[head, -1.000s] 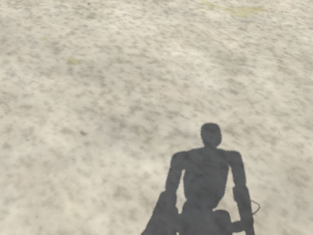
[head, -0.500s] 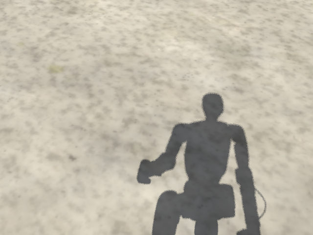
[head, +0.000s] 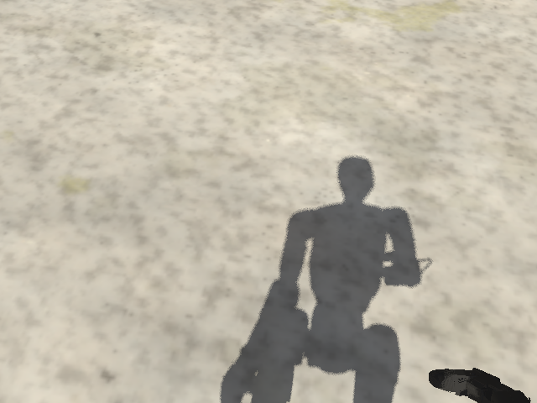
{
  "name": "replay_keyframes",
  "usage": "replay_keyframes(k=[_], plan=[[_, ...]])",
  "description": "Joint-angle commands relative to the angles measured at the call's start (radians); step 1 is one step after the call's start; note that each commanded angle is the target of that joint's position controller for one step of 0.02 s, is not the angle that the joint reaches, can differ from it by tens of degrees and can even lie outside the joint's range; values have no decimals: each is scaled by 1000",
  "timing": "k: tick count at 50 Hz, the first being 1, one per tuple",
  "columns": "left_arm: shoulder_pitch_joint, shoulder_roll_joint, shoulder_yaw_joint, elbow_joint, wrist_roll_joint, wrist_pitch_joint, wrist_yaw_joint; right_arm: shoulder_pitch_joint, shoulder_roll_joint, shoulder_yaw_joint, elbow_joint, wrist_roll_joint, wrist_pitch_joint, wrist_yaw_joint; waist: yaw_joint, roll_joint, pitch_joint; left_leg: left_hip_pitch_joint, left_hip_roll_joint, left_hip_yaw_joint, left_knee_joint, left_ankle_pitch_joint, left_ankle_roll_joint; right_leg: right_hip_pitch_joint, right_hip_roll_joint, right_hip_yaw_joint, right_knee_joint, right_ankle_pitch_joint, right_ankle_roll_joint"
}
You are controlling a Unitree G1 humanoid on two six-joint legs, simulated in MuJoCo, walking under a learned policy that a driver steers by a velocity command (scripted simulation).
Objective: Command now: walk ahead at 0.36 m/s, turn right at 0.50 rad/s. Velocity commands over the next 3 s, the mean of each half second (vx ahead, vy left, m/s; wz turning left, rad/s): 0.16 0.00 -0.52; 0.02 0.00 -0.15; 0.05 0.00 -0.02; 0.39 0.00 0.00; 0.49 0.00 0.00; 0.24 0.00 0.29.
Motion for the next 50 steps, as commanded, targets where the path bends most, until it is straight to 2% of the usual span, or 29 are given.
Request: replay_keyframes(k=[1,2,3,4,5,6,7,8,11,15,19,22,24,25,26,27,28,29,30,32,33,35,37,41,43,44,45,47,50], plan=[[-44,171,40,-61,-17,-8,4,235,-146,-44,2,-8,-45,-26,-170,-83,-111,367,-35,15,-154,109,47,-105,-149,99,329,845,-46],[-60,122,28,-109,-39,-13,4,389,-222,-62,14,-37,-60,-39,-214,-7,-257,646,181,-151,-107,312,90,-291,-91,72,588,517,-19],[85,28,12,-133,-86,0,21,403,-312,-79,-5,-45,-49,-31,-160,224,-447,897,515,-475,-59,729,233,-544,52,-44,901,-291,7],[94,147,40,-109,-42,18,32,376,-242,-72,-17,-12,-26,-27,-140,113,-456,792,471,-504,-72,734,253,-558,-17,-11,995,-246,0],[23,145,47,-114,-27,29,27,300,-155,-47,-30,-9,-21,-29,-119,63,-322,667,417,-364,-96,674,234,-585,-47,-13,1004,-169,12],[-40,125,46,-125,-12,35,17,256,-103,-30,-32,-9,-19,-33,-112,43,-208,551,352,-240,-142,632,198,-603,-81,-27,958,-119,27],[-75,120,50,-135,1,47,3,247,-88,-23,-31,-9,-18,-42,-105,77,-156,483,306,-170,-176,589,174,-601,-103,-27,923,-81,41],[-70,108,50,-138,9,66,-10,245,-94,-23,-25,-6,-17,-48,-87,110,-130,419,278,-116,-205,571,171,-575,-105,-39,910,-60,55],[-80,96,50,-164,7,98,-23,264,-128,-31,-20,-4,-27,-47,-60,95,-150,364,281,-38,-231,604,197,-547,-88,-60,900,-10,67],[-203,100,40,-232,11,126,-39,256,-149,-38,-26,-9,-13,-47,-65,112,-115,323,283,48,-269,417,202,-571,-123,-87,743,90,70],[-300,105,24,-288,6,132,-59,264,-194,-53,-33,-10,6,-42,-93,122,-109,286,283,117,-256,244,183,-447,-122,-138,530,127,58],[-339,123,23,-319,6,130,-55,312,-225,-66,-23,-12,28,-34,-127,130,-106,322,310,88,-217,157,179,-406,-102,-154,423,30,42],[-320,122,22,-325,6,115,-48,313,-237,-71,-19,-5,47,-33,-118,116,-102,328,303,86,-151,78,151,-332,-86,-159,269,41,22],[-288,128,21,-314,10,98,-43,336,-230,-71,-8,-8,60,-33,-106,67,-110,296,277,109,-79,29,108,-238,-76,-144,136,135,12],[-255,177,30,-309,21,78,-32,396,-176,-57,-3,-14,70,-27,-109,-102,-148,229,209,174,87,-114,47,-125,-207,25,5,250,-4],[-299,286,44,-352,12,70,-22,408,-68,-26,-58,-2,76,-22,-136,-352,-137,5,42,219,267,-545,-30,-63,-490,365,-47,577,-122],[-207,260,47,-311,-3,70,-12,333,-141,-40,-47,-1,100,-35,-52,-210,-157,62,41,66,375,-564,-28,-145,-490,293,-3,669,-220],[-238,208,27,-297,0,72,-6,321,-140,-43,-49,12,111,-33,-95,-184,-116,58,38,33,408,-513,-25,-168,-426,210,1,675,-215],[-300,171,13,-299,1,75,-2,324,-131,-41,-37,14,111,-32,-122,-170,-79,63,43,13,384,-444,-18,-200,-366,138,-20,610,-175],[-369,145,2,-314,-6,75,10,363,-159,-52,-4,-10,108,-31,-146,-181,-92,92,24,25,385,-357,-13,-181,-299,61,-14,661,-139],[-360,135,-5,-309,-7,72,10,375,-155,-53,6,-10,109,-30,-148,-149,-118,118,16,21,389,-348,-12,-172,-297,46,-4,705,-140],[-347,135,-9,-294,-7,64,9,370,-123,-44,11,0,113,-29,-144,-117,-130,157,14,12,323,-344,-15,-168,-300,38,-5,660,-140],[-341,140,-10,-277,-1,62,9,345,-101,-35,11,2,118,-33,-128,-134,-108,198,8,13,214,-342,-15,-185,-294,47,-12,539,-137],[-333,155,-9,-241,2,68,9,354,-102,-31,27,8,115,-47,-119,-143,-93,290,-18,28,18,-302,0,-216,-294,98,-5,384,-136],[-346,145,-13,-227,-9,71,13,394,-91,-23,51,0,97,-51,-152,-91,-92,433,3,8,-198,-90,16,-289,-268,97,14,282,-72],[-331,116,-21,-222,-11,68,11,404,-123,-24,56,-14,82,-53,-140,-41,-97,490,86,-87,-244,-47,30,-334,-235,87,37,217,-26],[-286,95,-21,-213,-18,69,5,339,-179,-34,51,-4,73,-51,-70,68,-49,385,144,-154,-241,-45,59,-313,-140,6,26,150,5],[-298,115,-18,-167,-11,72,3,294,-117,-18,57,2,59,-36,-89,79,-18,239,127,-145,-294,-181,49,-154,-136,-3,31,216,20],[-280,131,-11,-125,-8,64,1,324,-115,-17,94,7,51,-44,-101,66,-17,284,86,-105,-298,-182,32,-157,-161,13,28,257,11]])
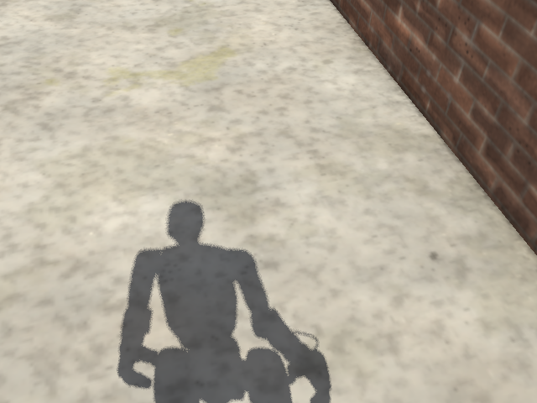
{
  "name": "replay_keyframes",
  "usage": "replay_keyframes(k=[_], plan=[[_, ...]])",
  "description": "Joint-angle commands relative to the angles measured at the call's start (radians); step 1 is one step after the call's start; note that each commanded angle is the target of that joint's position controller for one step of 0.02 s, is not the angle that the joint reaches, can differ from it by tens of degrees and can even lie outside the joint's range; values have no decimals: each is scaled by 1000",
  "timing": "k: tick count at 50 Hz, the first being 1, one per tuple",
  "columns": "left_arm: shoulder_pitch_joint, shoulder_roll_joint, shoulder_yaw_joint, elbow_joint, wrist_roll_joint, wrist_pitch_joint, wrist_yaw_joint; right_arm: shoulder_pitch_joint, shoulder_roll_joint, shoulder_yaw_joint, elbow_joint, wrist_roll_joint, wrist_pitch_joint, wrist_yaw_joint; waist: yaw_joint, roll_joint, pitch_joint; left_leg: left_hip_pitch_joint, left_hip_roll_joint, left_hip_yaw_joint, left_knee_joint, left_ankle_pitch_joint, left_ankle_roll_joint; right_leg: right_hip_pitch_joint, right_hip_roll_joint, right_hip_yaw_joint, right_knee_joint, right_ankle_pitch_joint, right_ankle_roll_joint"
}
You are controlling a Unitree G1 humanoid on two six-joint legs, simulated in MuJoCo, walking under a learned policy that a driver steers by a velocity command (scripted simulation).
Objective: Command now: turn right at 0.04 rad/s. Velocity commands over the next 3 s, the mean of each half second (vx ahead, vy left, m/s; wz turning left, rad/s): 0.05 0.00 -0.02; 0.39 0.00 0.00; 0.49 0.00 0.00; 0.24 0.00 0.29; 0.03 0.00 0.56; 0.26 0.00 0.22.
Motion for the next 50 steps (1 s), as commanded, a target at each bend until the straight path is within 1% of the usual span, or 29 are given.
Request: replay_keyframes(k=[1,3,5,11,17,18,20,21,22,23,24,25,26,28,29,30,31,32,33,34,35,36,37,39,42,45,47,49,50], plan=[[26,102,25,3,1,-17,2,13,-106,-19,-12,5,-21,-6,7,85,15,-80,108,-124,-149,0,28,69,-111,128,-60,39,-16],[34,90,21,33,-2,-19,6,23,-98,-17,5,3,-20,-7,-1,49,23,-59,108,-121,-144,-2,35,45,-108,128,-77,19,-8],[42,86,20,58,-2,-18,9,27,-96,-16,21,3,-19,-8,-3,36,30,-58,107,-121,-145,-12,39,38,-108,129,-87,8,-2],[79,78,12,124,-2,-17,15,35,-84,-9,66,4,-22,-10,-2,17,35,-57,101,-117,-144,-7,45,40,-111,128,-94,8,3],[109,68,4,171,-2,-17,19,53,-64,2,107,4,-23,-12,2,22,39,-62,95,-113,-141,9,46,45,-115,127,-89,16,3],[121,65,3,178,-2,-16,19,68,-66,2,115,3,-22,-12,1,28,19,-58,87,-112,-148,-76,49,49,-103,118,-83,-58,0],[127,83,13,175,2,-9,17,84,-105,-15,117,2,-11,-10,-5,66,45,-91,75,-139,-150,-368,82,-19,-50,77,-9,-315,-21],[114,83,15,165,8,-5,13,97,-115,-20,116,0,-5,-7,-14,81,89,-111,96,-182,-176,-497,106,-93,-33,64,30,-406,-29],[91,63,12,150,12,-6,7,127,-121,-25,121,1,-2,-7,-29,110,127,-101,141,-251,-217,-571,134,-166,-15,42,93,-407,-29],[68,28,6,135,18,-11,0,156,-132,-32,133,1,-3,-8,-39,160,145,-71,211,-338,-276,-604,168,-214,4,-16,194,-313,-20],[51,17,4,119,29,-19,-7,161,-139,-39,139,0,-6,-9,-41,180,157,-68,278,-402,-315,-571,201,-236,-24,-29,284,-230,-19],[43,35,10,107,28,-29,-12,155,-135,-42,138,-5,-12,-7,-35,160,149,-52,301,-418,-330,-511,216,-264,-47,-16,337,-235,-22],[45,47,15,100,25,-39,-17,143,-138,-44,135,-10,-21,-5,-24,139,135,-25,300,-401,-322,-453,217,-282,-60,-5,354,-258,-26],[64,39,18,91,16,-57,-26,108,-141,-49,126,-5,-34,-1,1,136,122,-44,260,-320,-286,-389,199,-214,-59,-19,270,-264,-35],[96,27,19,97,11,-64,-25,82,-140,-51,122,0,-38,2,25,140,126,-110,228,-269,-254,-371,183,-106,-44,-42,178,-229,-41],[167,13,20,125,6,-69,-22,57,-133,-52,116,5,-39,4,59,120,123,-197,188,-216,-198,-366,169,44,-10,-76,82,-161,-42],[257,22,28,160,6,-73,-15,50,-119,-51,110,1,-42,5,86,75,109,-289,142,-172,-102,-355,154,194,10,-66,27,-163,-40],[365,75,43,182,16,-82,-4,22,-73,-37,87,-5,-51,9,127,-71,86,-409,68,-70,128,-289,121,326,-137,144,-99,-298,-57],[480,184,69,196,11,-84,0,4,-1,-18,42,0,-61,20,149,-304,44,-596,-52,74,438,-287,81,413,-378,577,-289,-601,-141],[451,164,64,205,14,-73,1,-32,-91,-39,27,-31,-62,27,112,-182,105,-633,-8,-5,612,-288,99,303,-432,661,-298,-632,-195],[344,125,52,165,15,-77,-3,-54,-89,-41,24,-29,-66,39,59,-71,147,-643,39,-43,668,-186,107,236,-393,573,-286,-573,-185],[284,107,47,143,12,-86,-6,-38,-66,-35,36,-19,-73,49,28,-37,139,-614,62,-52,666,-99,101,205,-346,477,-293,-452,-162],[254,94,42,130,8,-96,-4,-29,-62,-37,45,-17,-77,55,8,-24,120,-585,78,-46,647,-37,90,203,-309,395,-302,-328,-144],[279,61,29,142,5,-110,0,-26,-62,-39,54,-25,-68,62,0,-30,84,-563,77,-13,629,28,64,233,-257,267,-290,-76,-126],[359,53,19,174,1,-117,4,-110,-50,-36,21,-22,-52,61,10,-48,77,-610,68,29,596,69,35,268,-235,167,-253,231,-132],[369,52,11,177,5,-117,5,-260,-35,-23,-41,-15,-49,60,29,-59,107,-590,49,69,436,125,21,228,-210,107,-254,359,-136],[377,60,10,180,5,-118,7,-329,-26,-14,-69,-8,-49,60,42,-75,119,-521,28,95,310,167,31,208,-204,79,-257,413,-134],[381,76,12,187,6,-119,10,-354,-36,-12,-87,-4,-50,56,40,-86,122,-456,12,110,226,178,57,223,-220,68,-250,487,-135],[374,83,13,189,6,-120,11,-347,-46,-15,-92,-4,-51,52,28,-85,117,-419,3,112,200,174,76,241,-232,62,-231,558,-132]])
Over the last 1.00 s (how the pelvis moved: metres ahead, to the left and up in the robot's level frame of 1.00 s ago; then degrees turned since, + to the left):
0.11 0.00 0.01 -20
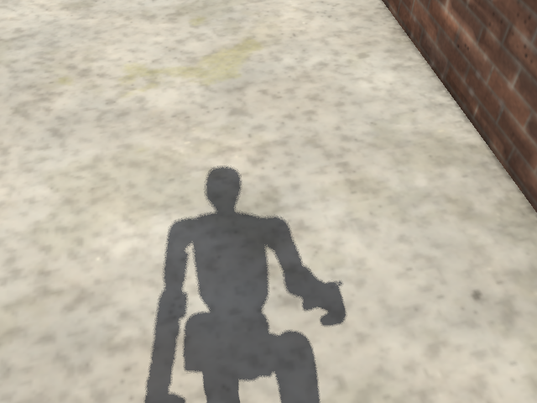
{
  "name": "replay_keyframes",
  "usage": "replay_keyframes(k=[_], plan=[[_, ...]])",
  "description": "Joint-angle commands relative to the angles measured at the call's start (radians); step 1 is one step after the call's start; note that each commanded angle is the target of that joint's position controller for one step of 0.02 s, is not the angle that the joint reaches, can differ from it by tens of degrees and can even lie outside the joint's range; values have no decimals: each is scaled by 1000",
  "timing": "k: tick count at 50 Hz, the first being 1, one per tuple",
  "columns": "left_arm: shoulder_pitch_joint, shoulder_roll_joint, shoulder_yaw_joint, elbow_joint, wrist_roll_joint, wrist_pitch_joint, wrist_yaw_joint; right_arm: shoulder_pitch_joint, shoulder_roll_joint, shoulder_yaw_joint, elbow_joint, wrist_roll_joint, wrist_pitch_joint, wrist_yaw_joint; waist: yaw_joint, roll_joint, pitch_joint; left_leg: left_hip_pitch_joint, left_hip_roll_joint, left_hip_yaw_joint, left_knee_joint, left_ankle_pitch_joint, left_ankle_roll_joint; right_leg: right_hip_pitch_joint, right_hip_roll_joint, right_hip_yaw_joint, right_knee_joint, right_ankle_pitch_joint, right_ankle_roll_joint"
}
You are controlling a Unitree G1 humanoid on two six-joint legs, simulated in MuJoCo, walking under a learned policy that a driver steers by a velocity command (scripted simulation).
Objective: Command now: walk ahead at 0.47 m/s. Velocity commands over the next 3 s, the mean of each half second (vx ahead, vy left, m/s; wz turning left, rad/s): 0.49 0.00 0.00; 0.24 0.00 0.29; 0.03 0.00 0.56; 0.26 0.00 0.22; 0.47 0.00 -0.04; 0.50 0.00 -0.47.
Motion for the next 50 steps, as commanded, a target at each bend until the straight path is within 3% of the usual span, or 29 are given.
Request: replay_keyframes(k=[1,3,4,5,6,7,8,9,11,12,14,16,19,22,27,29,31,32,33,34,35,36,37,38,40,43,47,50], plan=[[25,158,25,-15,0,-11,7,-61,-58,-8,-77,5,-16,-11,-49,-128,83,111,-56,42,-92,5,49,-89,-264,68,50,857,-100],[-6,185,34,-18,3,-8,10,120,-99,-30,-25,6,-27,-26,-131,-129,-19,296,-106,42,-116,-48,90,-46,-264,45,271,1092,-79],[-26,194,37,-23,0,-2,9,286,-118,-45,31,2,-35,-34,-201,-108,-100,484,-112,38,-185,-11,110,-94,-240,23,467,1044,-63],[-20,170,31,-41,-5,1,4,439,-180,-66,67,-21,-41,-44,-246,-50,-195,719,44,-129,-204,-143,147,-279,-198,3,736,741,-54],[103,36,11,-59,-31,5,-11,484,-273,-86,65,-43,-40,-41,-163,173,-313,973,360,-651,-285,-254,285,-629,-14,-18,1143,-92,-16],[45,134,37,-58,-17,8,-13,415,-244,-84,63,3,-28,-29,-167,90,-300,903,353,-841,-446,-406,311,-745,-2,106,1262,-145,-33],[-70,156,46,-100,-8,7,-15,286,-182,-67,41,14,-30,-29,-119,47,-115,744,324,-662,-470,-446,269,-806,-74,104,1240,-42,-42],[-133,151,46,-116,-3,2,-18,229,-114,-49,33,13,-40,-24,-102,-17,-41,603,282,-545,-505,-328,238,-771,-110,100,1175,31,-44],[-122,111,45,-112,18,21,-25,234,-49,-27,63,8,-58,-31,-37,-15,1,446,200,-372,-530,-123,180,-655,-151,102,1073,62,-30],[-105,88,43,-106,21,34,-30,260,-43,-22,76,6,-67,-35,-24,-8,-1,423,184,-324,-535,-58,171,-626,-155,96,1042,62,-21],[-134,80,43,-121,24,51,-36,314,-68,-23,96,8,-79,-38,-15,1,11,415,165,-264,-546,40,171,-651,-162,72,990,77,-4],[-228,93,44,-158,25,62,-40,352,-94,-25,103,9,-81,-38,-25,7,39,429,152,-226,-575,48,168,-729,-178,49,917,143,14],[-377,104,42,-211,16,64,-46,412,-90,-18,110,12,-78,-37,-60,9,67,482,128,-182,-587,138,148,-805,-183,17,759,254,38],[-487,89,31,-248,5,59,-49,471,-88,-12,121,14,-79,-39,-93,24,66,536,111,-139,-571,257,119,-781,-153,-21,592,334,42],[-603,99,28,-293,2,49,-46,546,-94,-10,150,1,-73,-52,-126,41,74,716,152,-130,-509,410,130,-791,-112,-47,452,303,8],[-563,100,30,-287,6,35,-39,526,-91,-8,154,-5,-68,-59,-98,43,66,733,152,-114,-406,666,115,-699,-71,-58,402,242,-18],[-352,135,47,-216,10,13,-21,494,-111,-11,150,0,-67,-62,-15,59,-32,724,122,-127,-183,861,81,-464,-12,-56,321,267,-46],[-209,169,59,-177,27,-5,-10,465,-111,-9,139,20,-69,-62,51,47,-108,603,88,-113,-5,712,57,-235,-73,-17,259,469,-66],[-61,265,79,-158,55,-14,1,460,-74,3,94,45,-72,-63,81,-61,-260,386,13,-74,285,213,30,52,-338,203,343,914,-110],[-85,317,94,-170,31,0,-12,638,1,9,109,94,-53,-72,2,-245,-462,147,-133,-77,624,-585,5,293,-596,479,382,1296,-295],[-147,257,88,-208,-9,18,-15,547,-113,-25,114,51,-35,-83,6,-46,-421,144,-76,-163,649,-480,11,147,-513,395,342,1185,-260],[-250,196,67,-219,-9,19,-12,454,-87,-28,82,34,-32,-78,-26,-75,-256,102,-49,-156,616,-412,2,-4,-471,280,277,1070,-218],[-299,148,53,-224,-5,21,-7,418,-70,-31,73,15,-25,-72,-50,-55,-143,99,-18,-144,567,-361,-7,-140,-420,201,217,946,-171],[-302,127,47,-221,-8,21,5,401,-67,-40,69,-1,-9,-62,-65,-78,-84,119,0,-140,532,-325,-17,-233,-383,139,176,881,-144],[-289,130,45,-218,-6,21,17,439,-30,-44,68,-10,23,-47,-100,-94,-77,191,-12,-113,521,-283,-34,-345,-356,58,142,852,-132],[-301,168,53,-235,3,14,18,411,-29,-51,38,-8,53,-44,-126,-109,-91,162,-11,-94,491,-233,-46,-385,-361,-10,125,780,-156],[-299,176,55,-243,6,32,24,282,-37,-44,-32,-13,75,-28,-108,-151,-63,142,20,-66,276,-133,-49,-390,-342,-82,112,563,-141],[-276,214,67,-246,8,47,20,210,-49,-39,-76,-11,81,-16,-78,-142,-73,190,11,-30,157,-139,-39,-368,-372,-99,130,474,-143]])
Over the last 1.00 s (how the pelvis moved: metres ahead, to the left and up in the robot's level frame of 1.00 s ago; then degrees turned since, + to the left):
0.21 -0.02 -0.01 0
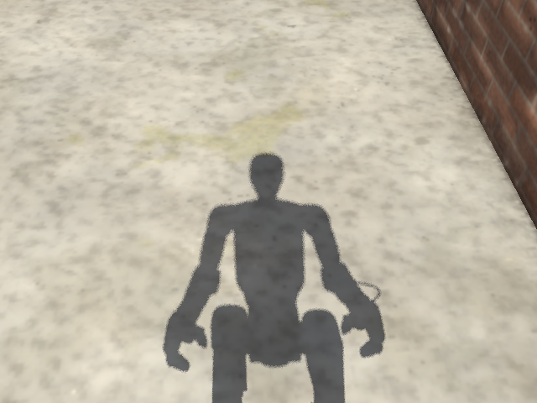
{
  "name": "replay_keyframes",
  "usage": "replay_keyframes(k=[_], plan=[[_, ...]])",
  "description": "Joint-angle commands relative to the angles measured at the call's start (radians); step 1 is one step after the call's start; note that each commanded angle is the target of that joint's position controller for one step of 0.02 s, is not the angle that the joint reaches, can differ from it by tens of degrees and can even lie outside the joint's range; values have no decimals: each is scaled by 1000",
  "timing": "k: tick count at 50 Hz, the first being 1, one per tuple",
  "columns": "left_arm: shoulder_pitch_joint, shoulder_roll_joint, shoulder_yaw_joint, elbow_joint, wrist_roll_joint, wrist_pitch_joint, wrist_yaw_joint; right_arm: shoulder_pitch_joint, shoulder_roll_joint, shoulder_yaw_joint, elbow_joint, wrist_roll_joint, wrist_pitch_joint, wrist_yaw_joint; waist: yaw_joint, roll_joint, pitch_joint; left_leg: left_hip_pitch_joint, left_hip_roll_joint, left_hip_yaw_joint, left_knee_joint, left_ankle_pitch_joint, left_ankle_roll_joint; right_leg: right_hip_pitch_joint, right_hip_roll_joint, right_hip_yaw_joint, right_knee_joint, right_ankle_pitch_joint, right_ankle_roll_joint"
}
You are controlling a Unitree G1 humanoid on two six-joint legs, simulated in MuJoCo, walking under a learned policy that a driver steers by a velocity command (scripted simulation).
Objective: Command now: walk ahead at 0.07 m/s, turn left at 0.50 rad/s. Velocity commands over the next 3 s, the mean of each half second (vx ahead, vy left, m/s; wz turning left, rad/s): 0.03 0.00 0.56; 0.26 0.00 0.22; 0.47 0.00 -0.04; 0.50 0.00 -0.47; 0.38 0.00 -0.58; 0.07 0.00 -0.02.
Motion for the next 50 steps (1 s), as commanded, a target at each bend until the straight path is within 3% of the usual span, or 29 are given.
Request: replay_keyframes(k=[1,5,7,8,9,10,11,12,13,14,15,17,23,27,28,30,32,33,34,35,36,37,40,45,50], plan=[[0,152,34,-63,4,5,-1,31,-37,-1,-63,-1,9,12,-2,-138,-117,130,-6,35,-83,-16,8,14,-290,114,-106,304,-135],[16,186,52,-72,7,36,-6,-4,-58,-8,-117,5,8,17,24,-146,-106,162,-16,52,-200,-147,32,61,-343,137,-36,179,-109],[29,197,61,-67,9,54,-4,37,-60,-8,-121,7,-15,12,-5,-84,-115,286,-34,42,-400,-22,54,29,-316,96,88,97,-34],[74,163,57,-66,13,65,-10,86,-127,-25,-110,-2,-35,2,-11,90,-136,382,56,-126,-557,105,82,-43,-232,28,295,-27,32],[32,78,35,-145,-7,70,-14,100,-280,-61,-128,4,-40,-10,-9,354,-112,473,325,-526,-606,493,239,-341,-22,3,521,-449,116],[-57,117,37,-154,3,86,-4,196,-267,-71,-98,16,-36,-16,-78,173,-141,483,336,-497,-580,591,330,-379,-9,175,689,-490,121],[-58,112,37,-157,-8,92,-7,167,-227,-58,-97,18,-30,-24,-44,117,-129,460,284,-412,-566,571,324,-391,-18,221,738,-420,121],[-56,105,36,-151,-18,85,-9,94,-190,-46,-112,18,-22,-28,-10,83,-100,426,218,-342,-576,499,281,-387,-29,250,715,-326,114],[-62,120,40,-153,-9,78,-9,31,-169,-38,-133,26,-18,-32,10,93,-96,429,171,-306,-577,463,244,-391,-32,262,688,-262,107],[-44,136,45,-146,7,77,-11,-6,-142,-30,-151,29,-17,-32,21,97,-117,431,142,-280,-571,505,235,-369,-20,258,699,-223,104],[-32,137,47,-144,12,81,-13,1,-140,-27,-157,30,-20,-28,22,79,-145,438,137,-277,-564,545,237,-352,-7,258,714,-211,104],[-30,122,43,-154,4,89,-14,32,-166,-34,-155,30,-29,-21,18,43,-164,452,135,-292,-562,537,241,-344,0,269,686,-204,111],[-95,119,34,-205,-4,101,-5,82,-205,-44,-160,17,-23,-17,-20,86,-135,435,127,-399,-585,291,249,-327,18,293,507,-223,120],[-84,117,27,-217,-13,91,-2,60,-204,-42,-172,8,-19,-9,-22,96,-148,384,114,-420,-569,277,237,-216,39,283,402,-234,100],[-70,118,25,-218,-12,87,-3,68,-202,-42,-170,6,-18,-7,-24,95,-172,372,106,-430,-578,161,233,-170,45,273,371,-245,92],[-51,115,22,-223,-7,77,-10,54,-195,-38,-168,2,-10,-3,-11,105,-155,292,81,-464,-608,-159,222,-66,66,245,267,-266,68],[42,88,13,-196,-4,63,-11,12,-173,-31,-174,15,-2,-7,60,64,-100,106,19,-454,-581,-380,166,162,78,222,14,-170,25],[90,129,18,-188,8,50,-4,4,-114,-13,-189,21,-9,-14,78,-67,-74,-20,-55,-385,-445,-426,108,247,-50,386,-121,-317,-5],[139,240,37,-190,18,39,-1,-12,-54,5,-217,37,-24,-16,96,-271,-88,-146,-218,-179,-161,-362,59,278,-311,772,-297,-619,-82],[120,280,56,-166,30,35,-6,-54,-138,-13,-222,-3,-39,-16,77,-179,42,-186,-184,-217,-44,-240,56,118,-357,887,-346,-669,-138],[64,227,43,-169,16,27,-9,-15,-152,-20,-206,-3,-49,-6,18,-134,69,-161,-153,-250,8,-157,56,82,-318,826,-335,-625,-135],[9,190,35,-174,1,18,-15,37,-161,-23,-176,-1,-55,6,-21,-127,65,-145,-139,-233,33,-94,42,98,-256,722,-327,-523,-103],[40,151,29,-155,-12,-9,-26,47,-147,-20,-145,-18,-62,32,-2,-141,4,-135,-108,-148,98,2,10,167,-169,535,-311,-283,-86],[175,148,37,-91,-12,-27,-39,-122,-96,7,-189,-9,-64,44,71,-137,15,-191,-24,-36,-55,68,-33,254,-168,457,-312,-91,-119],[226,174,43,-56,-5,-30,-40,-212,-82,21,-220,1,-74,47,95,-162,24,-26,-35,29,-278,38,-7,212,-177,392,-249,131,-114]])
Over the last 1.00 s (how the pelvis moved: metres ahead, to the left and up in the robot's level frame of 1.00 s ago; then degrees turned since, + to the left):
0.47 -0.01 0.01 11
